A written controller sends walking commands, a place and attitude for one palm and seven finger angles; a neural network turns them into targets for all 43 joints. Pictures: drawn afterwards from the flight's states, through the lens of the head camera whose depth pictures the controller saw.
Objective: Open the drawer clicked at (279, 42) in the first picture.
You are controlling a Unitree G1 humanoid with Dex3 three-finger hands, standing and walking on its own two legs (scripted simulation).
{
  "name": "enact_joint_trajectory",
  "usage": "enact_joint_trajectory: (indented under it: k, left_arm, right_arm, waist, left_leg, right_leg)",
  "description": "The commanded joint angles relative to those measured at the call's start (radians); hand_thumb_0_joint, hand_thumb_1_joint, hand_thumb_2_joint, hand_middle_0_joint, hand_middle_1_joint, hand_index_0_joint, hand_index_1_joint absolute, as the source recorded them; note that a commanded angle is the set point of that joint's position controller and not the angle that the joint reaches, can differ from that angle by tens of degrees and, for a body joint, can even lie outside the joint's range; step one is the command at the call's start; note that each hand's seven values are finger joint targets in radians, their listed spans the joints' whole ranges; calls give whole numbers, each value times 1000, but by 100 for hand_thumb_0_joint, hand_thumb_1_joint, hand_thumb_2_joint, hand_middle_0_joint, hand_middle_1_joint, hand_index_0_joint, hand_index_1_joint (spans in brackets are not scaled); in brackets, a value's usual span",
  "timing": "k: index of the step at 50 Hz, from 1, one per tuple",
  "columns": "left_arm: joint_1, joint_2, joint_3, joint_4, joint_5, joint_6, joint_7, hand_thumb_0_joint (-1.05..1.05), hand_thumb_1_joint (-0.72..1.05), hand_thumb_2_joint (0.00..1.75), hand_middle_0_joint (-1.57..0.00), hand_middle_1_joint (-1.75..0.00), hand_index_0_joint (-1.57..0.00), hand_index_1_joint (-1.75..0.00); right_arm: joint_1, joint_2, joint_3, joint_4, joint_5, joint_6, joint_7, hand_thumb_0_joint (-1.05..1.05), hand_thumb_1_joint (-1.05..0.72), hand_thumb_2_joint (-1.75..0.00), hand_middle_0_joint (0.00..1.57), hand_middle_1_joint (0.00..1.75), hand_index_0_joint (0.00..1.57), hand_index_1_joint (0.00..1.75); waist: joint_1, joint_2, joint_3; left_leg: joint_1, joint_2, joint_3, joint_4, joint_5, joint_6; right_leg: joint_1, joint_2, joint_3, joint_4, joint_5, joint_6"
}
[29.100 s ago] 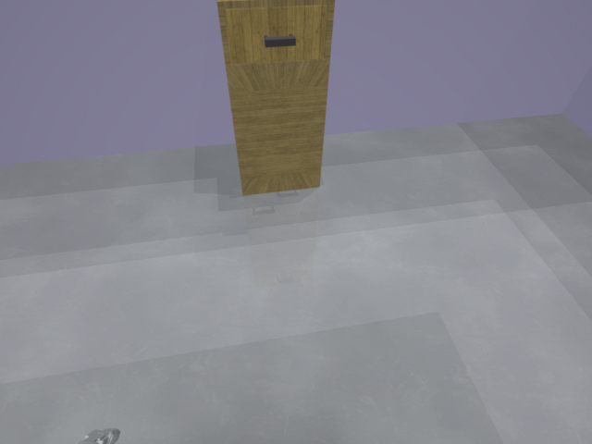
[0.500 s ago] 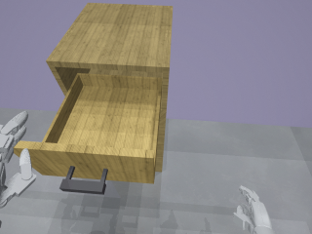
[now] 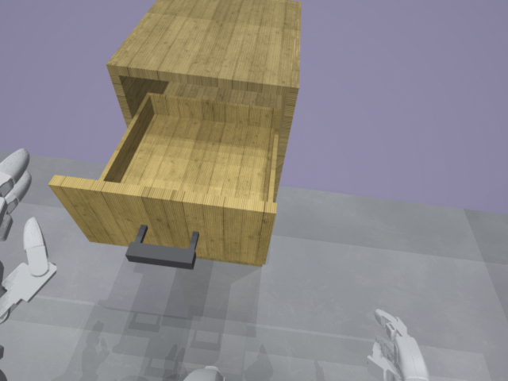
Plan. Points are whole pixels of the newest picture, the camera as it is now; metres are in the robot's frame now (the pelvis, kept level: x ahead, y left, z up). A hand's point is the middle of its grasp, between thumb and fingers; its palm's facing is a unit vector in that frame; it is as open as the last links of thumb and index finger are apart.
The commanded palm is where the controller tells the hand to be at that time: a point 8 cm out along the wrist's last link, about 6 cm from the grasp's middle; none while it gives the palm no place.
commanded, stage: step back with the hand held close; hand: left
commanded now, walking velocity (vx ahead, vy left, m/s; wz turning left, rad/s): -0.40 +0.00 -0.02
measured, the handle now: (165, 244) +0.32 +0.17 +0.00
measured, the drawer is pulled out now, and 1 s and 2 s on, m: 0.30 0.30 0.30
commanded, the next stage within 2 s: stop stepping back and stand still in 0.32 s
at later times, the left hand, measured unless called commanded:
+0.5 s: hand out of the picture +0.09 +0.20 +0.18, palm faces +0.21 -0.84 -0.50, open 7.4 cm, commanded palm +0.04 +0.25 +0.19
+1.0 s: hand out of the picture +0.00 +0.23 +0.17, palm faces +0.40 -0.83 -0.39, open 7.4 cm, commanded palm -0.06 +0.27 +0.19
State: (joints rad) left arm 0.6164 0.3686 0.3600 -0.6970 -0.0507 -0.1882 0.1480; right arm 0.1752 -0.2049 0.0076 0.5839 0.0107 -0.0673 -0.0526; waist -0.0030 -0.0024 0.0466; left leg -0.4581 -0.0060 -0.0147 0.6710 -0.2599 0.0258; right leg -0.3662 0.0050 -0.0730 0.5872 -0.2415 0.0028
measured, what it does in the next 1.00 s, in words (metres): walks backwards: right foot, then left foot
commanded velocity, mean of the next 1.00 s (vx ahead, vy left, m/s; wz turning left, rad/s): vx -0.04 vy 0.01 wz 0.01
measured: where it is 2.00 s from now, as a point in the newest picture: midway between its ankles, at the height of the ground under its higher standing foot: outside the picture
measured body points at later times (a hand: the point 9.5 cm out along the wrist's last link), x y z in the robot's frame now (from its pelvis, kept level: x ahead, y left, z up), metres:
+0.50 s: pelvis -0.11 -0.02 +0.01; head -0.07 +0.00 +0.46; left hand +0.08 +0.24 +0.21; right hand +0.06 -0.26 -0.07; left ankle -0.07 +0.08 -0.68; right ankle -0.15 -0.13 -0.72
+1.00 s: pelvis -0.19 -0.01 +0.01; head -0.21 +0.00 +0.46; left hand -0.03 +0.27 +0.19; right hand -0.04 -0.25 -0.07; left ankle -0.13 +0.08 -0.72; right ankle -0.18 -0.13 -0.70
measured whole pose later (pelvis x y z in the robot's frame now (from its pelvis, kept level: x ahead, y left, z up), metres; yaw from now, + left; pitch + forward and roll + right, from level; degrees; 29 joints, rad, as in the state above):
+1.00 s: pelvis -0.19 -0.01 +0.01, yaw +0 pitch -2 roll -2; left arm 0.59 0.35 0.35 -0.56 -0.02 -0.15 0.16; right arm 0.24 -0.20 0.01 0.62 0.01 -0.07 -0.06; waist -0.03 0.00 0.00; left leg -0.33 -0.01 0.01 0.60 -0.22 0.05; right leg -0.33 0.01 -0.05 0.75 -0.42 -0.01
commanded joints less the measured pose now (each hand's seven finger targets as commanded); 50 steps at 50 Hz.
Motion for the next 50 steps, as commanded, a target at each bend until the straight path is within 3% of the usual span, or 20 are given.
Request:
enact_joint_trajectory:
  k: [1,3,4,7,16,18,20,22,25,27,28,30,32,35,37,40,42,44,47,50]
  left_arm:
    - [14,204,160,-222,0,-74,24,0,90,90,-20,-30,-20,-30]
    - [1,207,176,-250,10,-85,23,0,90,90,-20,-30,-20,-30]
    - [7,199,170,-254,5,-89,26,0,90,90,-20,-30,-20,-30]
    - [67,169,143,-229,-4,-86,19,0,90,90,-20,-30,-20,-30]
    - [90,232,193,-233,-53,-101,-32,0,90,90,-20,-30,-20,-30]
    - [88,273,228,-225,-57,-122,-43,0,90,90,-20,-30,-20,-30]
    - [95,253,204,-179,-60,-103,-37,0,90,90,-20,-30,-20,-30]
    - [111,180,167,-99,-25,-60,-12,0,90,90,-20,-30,-20,-30]
    - [78,199,165,-102,10,-41,16,0,90,90,-20,-30,-20,-30]
    - [84,172,135,-150,1,-42,29,0,90,90,-20,-30,-20,-30]
    - [54,181,126,-215,-1,-50,34,0,90,90,-20,-30,-20,-30]
    - [95,208,143,-206,5,-45,31,0,90,90,-20,-30,-20,-30]
    - [66,214,147,-274,7,-47,29,0,90,90,-20,-30,-20,-30]
    - [101,186,143,-216,0,-46,33,0,90,90,-20,-30,-20,-30]
    - [97,174,138,-152,3,-50,30,0,90,90,-20,-30,-20,-30]
    - [46,170,122,-99,-1,-40,31,0,90,90,-20,-30,-20,-30]
    - [-38,156,97,-78,5,-40,32,0,90,90,-20,-30,-20,-30]
    - [-58,148,83,-48,13,-38,34,0,90,90,-20,-30,-20,-30]
    - [-97,165,93,-132,36,-41,35,0,90,90,-20,-30,-20,-30]
    - [-21,183,99,-140,32,-37,28,0,90,90,-20,-30,-20,-30]
  right_arm:
    - [-109,-130,-50,-181,1,-64,-22,0,-90,-90,20,30,20,30]
    - [-85,-113,-58,-182,-21,-81,-15,0,-90,-90,20,30,20,30]
    - [-75,-113,-65,-172,-22,-89,-10,0,-90,-90,20,30,20,30]
    - [-65,-123,-69,-137,-14,-107,7,0,-90,-90,20,30,20,30]
    - [-115,-140,-42,-140,-10,-105,18,0,-90,-90,20,30,20,30]
    - [-115,-131,-44,-148,-2,-86,15,0,-90,-90,20,30,20,30]
    - [-97,-130,-79,-146,38,-73,5,0,-90,-90,20,30,20,30]
    - [-137,-61,-50,-136,18,-34,-5,0,-90,-90,20,30,20,30]
    - [-141,-78,-24,-159,14,-19,-27,0,-90,-90,20,30,20,30]
    - [-92,-109,-41,-170,13,-46,-34,0,-90,-90,20,30,20,30]
    - [-84,-137,-59,-182,15,-61,-30,0,-90,-90,20,30,20,30]
    - [-68,-128,-68,-178,17,-85,-18,0,-90,-90,20,30,20,30]
    - [-76,-112,-41,-171,-1,-92,-9,0,-90,-90,20,30,20,30]
    - [-68,-130,-48,-161,19,-94,0,0,-90,-90,20,30,20,30]
    - [-75,-127,-50,-157,14,-82,0,0,-90,-90,20,30,20,30]
    - [-41,-135,-65,-135,9,-53,-12,0,-90,-90,20,30,20,30]
    - [-41,-125,-52,-114,5,-56,-13,0,-90,-90,20,30,20,30]
    - [-48,-127,-45,-113,2,-57,-22,0,-90,-90,20,30,20,30]
    - [-75,-126,-32,-146,2,-68,-23,0,-90,-90,20,30,20,30]
    - [-67,-104,-34,-145,3,-94,-2,0,-90,-90,20,30,20,30]
  waist:
    - [-1,246,-132]
    - [-8,269,-157]
    - [-3,183,-167]
    - [9,164,-247]
    - [23,229,-253]
    - [14,89,-235]
    - [6,-261,-251]
    - [-22,-177,-157]
    - [-44,-116,-119]
    - [-32,-7,-151]
    - [-11,105,-174]
    - [1,199,-214]
    - [-6,261,-154]
    - [-9,88,-153]
    - [-21,41,-96]
    - [-40,-93,-52]
    - [-48,-139,-56]
    - [-45,-69,-22]
    - [-30,329,8]
    - [-4,135,-49]
  left_leg:
    - [-7,252,-277,-407,-34,45]
    - [-75,341,-384,-488,-92,114]
    - [16,330,-334,-407,85,125]
    - [252,280,-214,-305,409,109]
    - [198,199,-143,-345,133,36]
    - [219,116,-42,-193,-15,-15]
    - [262,-47,26,325,-122,-69]
    - [-23,0,-48,423,-260,-49]
    - [33,12,14,-36,-127,-24]
    - [188,73,-3,-350,229,6]
    - [292,183,-100,-307,501,36]
    - [410,229,-151,-249,622,55]
    - [240,221,-197,-339,385,51]
    - [93,136,-119,-292,1,35]
    - [54,78,-75,-266,-270,14]
    - [170,-4,13,60,-178,-4]
    - [212,9,16,48,-144,6]
    - [234,41,-25,-123,-185,20]
    - [-1,260,-435,-576,-648,93]
    - [22,225,-298,-496,-388,111]
  right_leg:
    - [88,-26,38,99,-116,-8]
    - [89,16,92,395,-271,1]
    - [25,8,109,398,-274,-3]
    - [-36,9,64,287,-258,10]
    - [207,36,-4,-219,-60,-18]
    - [144,-67,52,-329,44,-60]
    - [-115,-334,268,-372,77,-181]
    - [70,-350,179,-228,524,-199]
    - [206,-245,85,-126,633,-97]
    - [240,-170,68,-14,486,-29]
    - [169,-114,47,7,306,1]
    - [47,-61,33,-16,-49,4]
    - [123,-44,18,-2,-181,10]
    - [290,-58,37,-179,-3,3]
    - [193,-93,89,-255,-218,-20]
    - [-80,-221,271,-360,-428,-124]
    - [-103,-241,222,-331,-382,-126]
    - [-121,-172,150,-237,-397,-88]
    - [14,31,6,237,-255,-3]
    - [81,10,23,193,-237,-7]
